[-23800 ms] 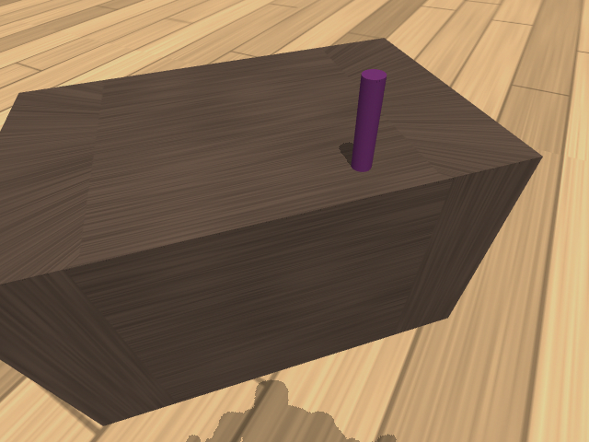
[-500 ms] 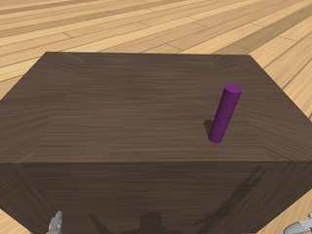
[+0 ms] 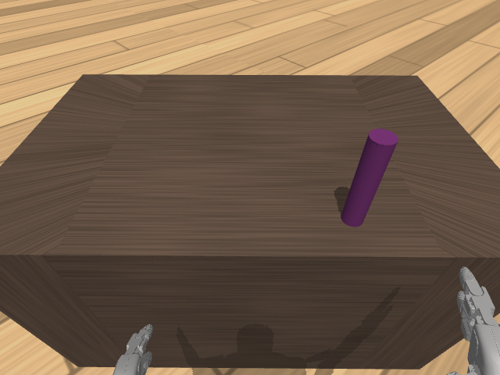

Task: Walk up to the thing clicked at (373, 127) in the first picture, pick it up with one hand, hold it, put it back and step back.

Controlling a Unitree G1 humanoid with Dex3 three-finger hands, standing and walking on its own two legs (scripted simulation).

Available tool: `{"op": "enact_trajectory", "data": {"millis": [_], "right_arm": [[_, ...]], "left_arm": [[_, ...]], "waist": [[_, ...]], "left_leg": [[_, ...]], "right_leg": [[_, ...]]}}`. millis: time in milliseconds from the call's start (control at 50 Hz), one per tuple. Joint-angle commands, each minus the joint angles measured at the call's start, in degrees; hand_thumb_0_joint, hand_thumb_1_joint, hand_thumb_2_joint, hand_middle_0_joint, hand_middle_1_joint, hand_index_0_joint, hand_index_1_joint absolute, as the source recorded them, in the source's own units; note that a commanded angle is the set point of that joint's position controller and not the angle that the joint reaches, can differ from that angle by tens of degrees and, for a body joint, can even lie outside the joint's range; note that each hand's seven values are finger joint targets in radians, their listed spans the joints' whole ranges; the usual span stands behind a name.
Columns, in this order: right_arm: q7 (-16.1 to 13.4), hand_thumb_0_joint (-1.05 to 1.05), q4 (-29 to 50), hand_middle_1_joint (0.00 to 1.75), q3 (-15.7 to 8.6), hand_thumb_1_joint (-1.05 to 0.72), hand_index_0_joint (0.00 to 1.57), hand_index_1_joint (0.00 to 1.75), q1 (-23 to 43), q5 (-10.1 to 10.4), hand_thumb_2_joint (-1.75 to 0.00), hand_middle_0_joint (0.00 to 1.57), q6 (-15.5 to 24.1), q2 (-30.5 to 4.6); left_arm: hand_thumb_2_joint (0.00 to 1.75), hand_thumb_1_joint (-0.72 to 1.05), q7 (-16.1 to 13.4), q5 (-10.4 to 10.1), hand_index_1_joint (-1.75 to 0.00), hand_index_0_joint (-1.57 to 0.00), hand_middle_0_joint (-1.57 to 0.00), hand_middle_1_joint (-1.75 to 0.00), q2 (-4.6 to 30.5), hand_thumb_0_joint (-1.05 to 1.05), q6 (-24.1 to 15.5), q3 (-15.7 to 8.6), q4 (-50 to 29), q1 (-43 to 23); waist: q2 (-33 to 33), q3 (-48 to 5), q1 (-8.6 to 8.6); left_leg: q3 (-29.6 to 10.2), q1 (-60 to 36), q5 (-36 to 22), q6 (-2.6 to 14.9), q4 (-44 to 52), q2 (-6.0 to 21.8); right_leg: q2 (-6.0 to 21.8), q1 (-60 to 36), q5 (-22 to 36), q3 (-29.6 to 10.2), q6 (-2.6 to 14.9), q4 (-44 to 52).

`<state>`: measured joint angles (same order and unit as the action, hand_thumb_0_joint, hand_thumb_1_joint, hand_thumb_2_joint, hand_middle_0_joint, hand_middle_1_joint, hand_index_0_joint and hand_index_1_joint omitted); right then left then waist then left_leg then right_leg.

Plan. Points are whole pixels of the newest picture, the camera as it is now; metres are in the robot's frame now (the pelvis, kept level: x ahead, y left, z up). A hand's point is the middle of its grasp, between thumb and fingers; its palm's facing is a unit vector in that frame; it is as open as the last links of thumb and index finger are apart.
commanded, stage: home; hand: right
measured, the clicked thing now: (365, 183) +0.46 -0.21 +0.08
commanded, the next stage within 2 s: none
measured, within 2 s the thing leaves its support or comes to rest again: neither
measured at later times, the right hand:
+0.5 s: hand (363, 361) +0.20 -0.18 -0.10, palm faces +0.08 +0.97 -0.22, open 17.5 cm
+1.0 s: hand out of the picture +0.14 -0.25 -0.14, palm faces -0.09 +0.92 -0.39, open 17.4 cm
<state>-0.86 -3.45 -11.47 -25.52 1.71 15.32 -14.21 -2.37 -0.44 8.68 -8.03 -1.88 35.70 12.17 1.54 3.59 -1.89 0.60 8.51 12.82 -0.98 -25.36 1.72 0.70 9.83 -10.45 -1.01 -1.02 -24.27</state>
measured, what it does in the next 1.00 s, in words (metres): stands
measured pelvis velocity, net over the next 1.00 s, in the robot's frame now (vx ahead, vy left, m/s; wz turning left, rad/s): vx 0.03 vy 0.00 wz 0.04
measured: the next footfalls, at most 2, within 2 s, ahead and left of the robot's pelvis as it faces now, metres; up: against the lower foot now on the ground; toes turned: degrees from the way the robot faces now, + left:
none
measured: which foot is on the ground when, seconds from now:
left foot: down 0.00-1.00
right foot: down 0.00-1.00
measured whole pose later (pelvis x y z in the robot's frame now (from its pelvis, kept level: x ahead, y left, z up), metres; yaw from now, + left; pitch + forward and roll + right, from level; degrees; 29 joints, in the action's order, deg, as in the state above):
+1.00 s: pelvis +0.03 +0.00 +0.00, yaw +2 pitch -2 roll +0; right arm -0.3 -54.4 1.1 -10.3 -1.3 1.9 -21.2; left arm 0.2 1.8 21.1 -0.1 -0.1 53.5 9.7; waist 0.8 1.0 0.8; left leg -1.5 9.0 15.8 -0.9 -27.0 1.0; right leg 1.5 9.3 -14.2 1.2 -1.2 -25.8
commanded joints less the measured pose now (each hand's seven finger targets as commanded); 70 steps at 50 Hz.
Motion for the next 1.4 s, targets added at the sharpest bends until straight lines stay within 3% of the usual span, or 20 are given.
{"op": "enact_trajectory", "data": {"millis": [0,60,120,140,160,280,300,320,340,400,460,680,700,740,820,900,1000,1080,1340,1380], "right_arm": [[-0.94,0.0,5.18,0.05,-1.67,0.56,0.05,0.05,3.97,-0.3,-0.05,0.05,1.17,-7.31],[-1.28,0.0,-0.65,0.04,1.5,0.6,0.05,0.04,6.8,-0.8,-0.03,0.05,-0.41,-5.87],[-1.13,0.0,-7.7,0.04,5.92,0.61,0.05,0.04,9.46,-1.23,-0.02,0.05,-1.28,-2.68],[-1.24,0.0,-9.46,0.04,6.67,0.61,0.05,0.04,12.07,-1.29,-0.02,0.05,-1.57,-2.62],[-1.39,0.0,-11.23,0.05,6.98,0.59,0.05,0.05,13.02,-1.48,-0.03,0.05,-1.86,-2.87],[-2.23,0.0,-20.88,0.05,7.03,0.55,0.05,0.05,16.61,-1.74,-0.05,0.05,-4.2,-5.22],[-3.91,0.0,-20.06,0.05,0.79,0.56,0.05,0.05,17.33,-1.66,-0.04,0.05,-3.62,-8.38],[-3.56,0.0,-23.06,0.05,5.85,0.54,0.05,0.05,16.03,-1.91,-0.06,0.05,-3.84,-3.67],[-3.42,0.0,-22.25,0.05,8.06,0.54,0.05,0.05,17.16,-1.64,-0.06,0.05,-3.98,-1.76],[-4.29,0.0,-21.08,0.05,6.73,0.55,0.05,0.05,18.02,-1.47,-0.05,0.05,-4.06,-2.97],[-4.17,0.0,-24.44,0.05,9.56,0.57,0.05,0.05,16.32,-1.31,-0.04,0.05,-4.5,0.42],[-4.86,0.0,-22.07,0.05,8.85,0.56,0.05,0.05,19.58,-1.08,-0.04,0.05,-5.56,-1.23],[-2.97,0.0,-33.18,0.05,6.14,0.57,0.05,0.05,12.78,-4.5,-0.04,0.05,-7.98,-16.94],[-1.8,0.0,-34.72,0.05,6.19,0.55,0.05,0.05,12.07,-3.69,-0.05,0.05,-9.63,-15.81],[-0.62,0.0,-39.74,0.05,8.78,0.56,0.05,0.05,16.06,-2.85,-0.05,0.05,-10.41,-14.53],[-0.11,0.0,-44.77,0.05,9.79,0.54,0.05,0.05,18.19,-2.95,-0.06,0.05,-11.55,-16.13],[0.11,0.0,-49.59,0.06,10.33,0.53,0.05,0.06,19.11,-2.64,-0.07,0.05,-12.19,-18.25],[0.09,0.0,-52.41,0.05,10.6,0.54,0.05,0.05,19.8,-2.65,-0.06,0.05,-12.87,-19.61],[0.2,0.0,-56.01,0.06,11.12,0.51,0.06,0.06,18.4,-2.68,-0.08,0.06,-13.43,-20.02],[0.25,0.0,-56.25,0.06,11.03,0.53,0.05,0.06,18.72,-2.64,-0.07,0.05,-13.6,-20.18]], "left_arm": [[0.78,0.68,-1.14,-0.04,-0.26,-0.18,-0.18,-0.26,10.77,0.0,-2.66,-5.51,-7.61,-4.61],[0.87,0.84,-1.46,-0.17,-0.29,-0.19,-0.2,-0.29,10.01,0.0,-2.62,-4.26,-8.16,-6.72],[0.9,0.9,-1.21,-0.46,-0.3,-0.2,-0.2,-0.3,3.91,0.0,-2.35,1.3,-6.14,-7.5],[0.9,0.9,-1.45,-0.45,-0.3,-0.2,-0.2,-0.3,5.58,0.0,-2.36,-0.07,-6.44,-8.92],[0.9,0.9,-1.47,-0.44,-0.3,-0.2,-0.2,-0.3,4.96,0.0,-2.23,0.89,-5.91,-8.79],[0.9,0.9,-1.61,-0.3,-0.3,-0.2,-0.2,-0.3,8.31,0.0,-1.22,-0.83,-5.52,-8.17],[0.9,0.9,-1.23,0.67,-0.3,-0.2,-0.2,-0.3,11.03,0.0,-0.28,-0.47,-1.14,-3.83],[0.9,0.9,-1.03,0.61,-0.3,-0.2,-0.2,-0.3,10.13,0.0,0.01,0.08,-2.59,-4.51],[0.9,0.9,-0.91,0.49,-0.3,-0.2,-0.2,-0.3,9.53,0.0,0.03,0.24,-3.07,-5.36],[0.9,0.9,-0.75,0.41,-0.3,-0.2,-0.2,-0.3,10.12,0.0,0.71,-0.14,-3.49,-5.36],[0.9,0.9,-0.51,0.35,-0.3,-0.2,-0.2,-0.3,9.97,0.0,1.39,-0.16,-3.61,-4.83],[0.9,0.9,-0.79,-0.07,-0.3,-0.2,-0.2,-0.3,10.6,0.0,3.87,-0.66,-4.02,-3.99],[0.9,0.9,0.32,3.49,-0.3,-0.2,-0.2,-0.3,20.32,0.0,4.65,-3.15,2.28,-1.98],[0.9,0.9,1.08,3.08,-0.3,-0.2,-0.2,-0.3,19.7,0.0,5.35,-2.84,3.72,-0.34],[0.9,0.9,1.95,1.95,-0.3,-0.2,-0.2,-0.3,19.48,0.0,5.92,-1.49,8.0,-2.8],[0.9,0.9,2.38,2.13,-0.3,-0.2,-0.2,-0.3,20.69,0.0,6.59,-0.7,12.58,-5.09],[0.9,0.9,2.53,1.96,-0.3,-0.2,-0.2,-0.3,22.57,0.0,6.76,-0.18,17.35,-6.35],[0.9,0.9,2.47,1.8,-0.3,-0.2,-0.2,-0.3,23.79,0.0,6.91,0.21,20.36,-6.75],[0.9,0.9,2.44,1.6,-0.3,-0.2,-0.2,-0.3,25.16,0.0,6.92,0.25,25.05,-6.36],[0.9,0.9,2.46,1.54,-0.3,-0.2,-0.2,-0.3,25.0,0.0,7.0,0.22,25.59,-5.7]], "waist": [[-1.48,-6.11,1.84],[-3.84,-5.26,2.08],[-2.71,-4.98,2.01],[-3.11,-6.1,2.51],[-1.27,-6.51,2.19],[1.68,-9.79,2.0],[3.48,-7.18,-0.39],[1.77,-6.86,1.58],[0.86,-5.77,1.79],[2.79,-8.61,0.86],[-2.04,-7.22,1.63],[-2.95,-11.16,1.18],[-0.26,-11.45,1.87],[-0.07,-14.88,1.66],[-3.03,-9.91,2.48],[-2.22,-3.74,2.63],[-2.18,-5.18,2.39],[-2.64,-4.49,2.36],[-1.9,-2.5,2.07],[-2.18,-1.04,2.46]], "left_leg": [[3.44,2.61,-3.02,1.02,4.96,-1.82],[3.28,3.2,-1.76,0.87,5.47,-1.68],[2.93,3.55,-1.06,1.02,5.26,-1.54],[2.8,3.32,-2.01,0.94,4.94,-1.54],[2.39,3.16,-3.46,0.97,4.48,-1.28],[2.42,1.06,-7.23,1.21,2.84,-1.47],[1.68,1.89,-4.2,1.48,3.18,-1.8],[1.61,2.31,-4.01,1.44,3.27,-1.97],[1.87,2.96,-2.52,1.36,3.56,-2.17],[1.68,1.78,-5.49,1.52,2.89,-2.02],[2.0,2.48,-6.05,1.25,2.82,-2.46],[1.61,0.78,-13.05,0.98,1.08,-2.29],[-4.2,0.42,-25.22,2.19,-3.13,4.64],[-4.08,-2.28,-29.67,3.2,-4.37,5.08],[-4.43,0.87,-24.22,2.8,-1.02,4.73],[-5.76,4.37,-10.96,2.74,3.76,4.48],[-6.39,2.02,-11.78,2.35,5.36,4.59],[-6.73,2.18,-7.61,2.4,6.81,4.55],[-7.39,1.44,-4.2,2.42,8.91,4.68],[-7.77,2.87,0.19,2.44,9.81,4.43]], "right_leg": [[-0.97,-3.15,2.49,2.46,1.6,4.25],[-0.96,-2.25,1.26,2.44,1.84,4.12],[-1.02,-1.11,0.48,2.64,1.7,3.66],[-0.99,-0.89,1.07,2.65,1.74,3.32],[-1.25,-0.94,2.1,2.94,1.63,2.92],[-0.99,-0.64,5.18,2.96,1.01,2.3],[-1.52,0.91,2.06,3.29,0.81,1.98],[-1.18,0.53,1.59,3.48,0.92,2.05],[-1.03,1.04,0.04,3.34,0.98,2.42],[-1.06,0.14,2.93,3.63,0.77,1.78],[-0.69,0.7,3.54,3.51,1.19,1.59],[-0.75,-1.24,10.71,3.91,1.34,0.04],[4.9,-1.48,20.45,-1.04,2.36,-4.15],[5.29,-3.28,24.09,-1.27,2.56,-4.99],[5.31,-3.1,17.64,-1.12,2.05,-2.72],[5.06,-1.98,5.9,-1.65,2.09,1.69],[5.36,-4.79,6.5,-1.77,2.37,3.49],[5.58,-5.15,3.59,-2.22,2.4,5.58],[5.88,-3.68,0.84,-2.71,2.36,8.28],[5.64,-3.32,-2.53,-2.7,2.12,8.8]]}}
